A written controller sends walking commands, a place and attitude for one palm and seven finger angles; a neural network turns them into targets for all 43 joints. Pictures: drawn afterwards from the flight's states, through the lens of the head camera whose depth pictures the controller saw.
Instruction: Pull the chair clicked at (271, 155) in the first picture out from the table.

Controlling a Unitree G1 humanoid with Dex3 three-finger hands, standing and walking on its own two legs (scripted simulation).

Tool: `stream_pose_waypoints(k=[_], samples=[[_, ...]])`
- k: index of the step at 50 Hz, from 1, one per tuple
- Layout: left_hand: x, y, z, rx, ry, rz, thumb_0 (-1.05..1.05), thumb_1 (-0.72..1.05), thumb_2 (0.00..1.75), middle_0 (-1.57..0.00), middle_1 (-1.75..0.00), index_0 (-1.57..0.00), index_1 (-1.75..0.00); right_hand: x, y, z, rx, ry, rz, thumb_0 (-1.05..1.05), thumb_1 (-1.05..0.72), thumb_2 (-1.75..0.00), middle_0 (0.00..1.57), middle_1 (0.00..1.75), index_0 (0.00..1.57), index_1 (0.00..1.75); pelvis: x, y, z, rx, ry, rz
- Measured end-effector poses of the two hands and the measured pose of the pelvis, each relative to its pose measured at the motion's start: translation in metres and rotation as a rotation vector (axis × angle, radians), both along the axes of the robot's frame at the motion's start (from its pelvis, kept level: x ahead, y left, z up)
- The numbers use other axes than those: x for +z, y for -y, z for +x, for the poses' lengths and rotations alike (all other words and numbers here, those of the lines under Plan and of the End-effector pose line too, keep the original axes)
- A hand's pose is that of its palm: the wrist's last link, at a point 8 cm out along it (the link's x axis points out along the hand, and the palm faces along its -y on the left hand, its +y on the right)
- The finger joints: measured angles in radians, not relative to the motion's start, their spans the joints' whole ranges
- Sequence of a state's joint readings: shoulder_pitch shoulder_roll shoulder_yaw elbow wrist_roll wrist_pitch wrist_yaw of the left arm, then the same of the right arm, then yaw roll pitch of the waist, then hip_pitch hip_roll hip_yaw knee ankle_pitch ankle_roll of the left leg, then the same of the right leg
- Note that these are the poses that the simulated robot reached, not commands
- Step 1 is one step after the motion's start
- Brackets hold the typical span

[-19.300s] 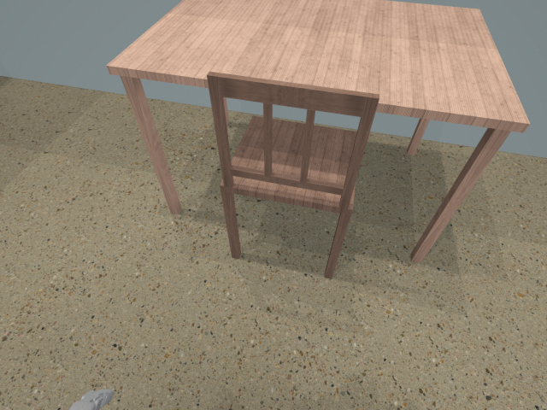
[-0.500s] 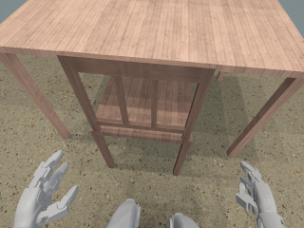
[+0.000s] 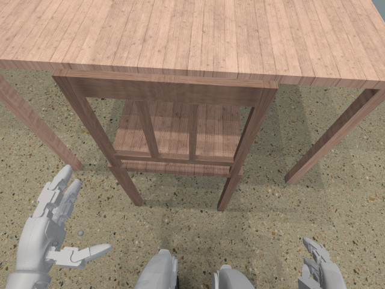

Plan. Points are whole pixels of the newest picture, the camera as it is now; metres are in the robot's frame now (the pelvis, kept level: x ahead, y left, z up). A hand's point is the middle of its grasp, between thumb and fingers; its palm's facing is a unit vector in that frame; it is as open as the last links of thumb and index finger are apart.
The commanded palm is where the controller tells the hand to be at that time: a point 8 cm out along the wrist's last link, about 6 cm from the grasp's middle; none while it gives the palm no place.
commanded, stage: raise the hand toward the chair's back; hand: left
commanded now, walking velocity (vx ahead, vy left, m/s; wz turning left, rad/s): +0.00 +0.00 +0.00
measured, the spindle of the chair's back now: (148, 131) +0.46 +0.13 -0.02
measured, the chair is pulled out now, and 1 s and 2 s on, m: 0.00 0.00 0.00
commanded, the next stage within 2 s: aim the fingers beside a spindle in 1.10 s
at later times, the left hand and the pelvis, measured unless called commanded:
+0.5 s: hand (53, 233) +0.21 +0.25 +0.05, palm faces +0.01 -1.00 -0.06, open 16.8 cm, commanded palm +0.19 +0.30 +0.05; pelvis -0.02 +0.04 +0.01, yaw +1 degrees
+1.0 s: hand (51, 225) +0.22 +0.25 +0.05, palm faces +0.02 -1.00 -0.07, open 16.9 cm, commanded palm +0.20 +0.30 +0.06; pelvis -0.02 +0.04 +0.01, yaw +1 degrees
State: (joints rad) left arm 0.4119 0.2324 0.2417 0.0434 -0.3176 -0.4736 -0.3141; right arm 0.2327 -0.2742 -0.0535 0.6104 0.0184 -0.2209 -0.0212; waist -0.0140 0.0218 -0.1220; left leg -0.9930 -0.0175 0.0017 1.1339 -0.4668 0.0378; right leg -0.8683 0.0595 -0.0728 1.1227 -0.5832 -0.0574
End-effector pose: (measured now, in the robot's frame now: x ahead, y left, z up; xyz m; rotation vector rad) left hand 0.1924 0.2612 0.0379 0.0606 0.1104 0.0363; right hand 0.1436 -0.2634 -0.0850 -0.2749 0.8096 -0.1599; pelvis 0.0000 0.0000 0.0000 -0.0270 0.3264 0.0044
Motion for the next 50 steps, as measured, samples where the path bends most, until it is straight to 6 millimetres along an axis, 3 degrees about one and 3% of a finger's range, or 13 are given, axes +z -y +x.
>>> stream_pose_waypoints(k=[5, 14, 21, 29, 38, 50], samples=[[-0.011, 0.002, 0.003, -0.055, 0.004, -0.031, 0.00, -0.18, 0.44, -0.09, -0.13, -0.09, -0.13, 0.002, -0.011, 0.013, 0.021, 0.037, -0.022, 0.01, -0.90, -0.90, 0.20, 0.30, 0.20, 0.30, -0.006, -0.011, -0.005, 0.004, -0.001, -0.018], [0.016, -0.023, 0.001, -0.002, 0.063, 0.008, -0.01, -0.39, 0.35, -0.07, -0.10, -0.08, -0.10, 0.018, -0.062, 0.035, 0.076, 0.125, 0.052, 0.01, -0.90, -0.89, 0.20, 0.30, 0.20, 0.30, 0.003, -0.027, -0.011, 0.018, 0.029, -0.041], [0.004, -0.034, -0.004, -0.018, 0.003, -0.017, -0.01, -0.47, 0.32, -0.06, -0.08, -0.07, -0.09, 0.025, -0.084, 0.035, 0.132, 0.140, 0.053, 0.01, -0.90, -0.89, 0.21, 0.30, 0.20, 0.30, 0.005, -0.036, -0.016, 0.031, 0.044, -0.057], [0.020, -0.048, 0.002, -0.018, 0.076, 0.018, -0.01, -0.49, 0.31, -0.06, -0.08, -0.07, -0.08, 0.026, -0.082, 0.018, 0.132, 0.090, 0.021, 0.01, -0.90, -0.89, 0.21, 0.30, 0.20, 0.30, 0.007, -0.042, -0.019, 0.035, 0.057, -0.065], [0.013, -0.051, 0.008, -0.040, 0.008, -0.006, -0.01, -0.50, 0.30, -0.06, -0.08, -0.06, -0.08, 0.033, -0.069, 0.000, 0.086, 0.063, -0.004, 0.01, -0.90, -0.89, 0.21, 0.30, 0.20, 0.30, 0.012, -0.044, -0.017, 0.032, 0.060, -0.067], [0.015, -0.046, 0.008, -0.021, 0.042, 0.006, -0.01, -0.50, 0.30, -0.06, -0.08, -0.07, -0.08, 0.030, -0.062, 0.004, 0.097, 0.071, 0.005, 0.01, -0.90, -0.89, 0.21, 0.30, 0.20, 0.30, 0.010, -0.038, -0.016, 0.033, 0.055, -0.064]])
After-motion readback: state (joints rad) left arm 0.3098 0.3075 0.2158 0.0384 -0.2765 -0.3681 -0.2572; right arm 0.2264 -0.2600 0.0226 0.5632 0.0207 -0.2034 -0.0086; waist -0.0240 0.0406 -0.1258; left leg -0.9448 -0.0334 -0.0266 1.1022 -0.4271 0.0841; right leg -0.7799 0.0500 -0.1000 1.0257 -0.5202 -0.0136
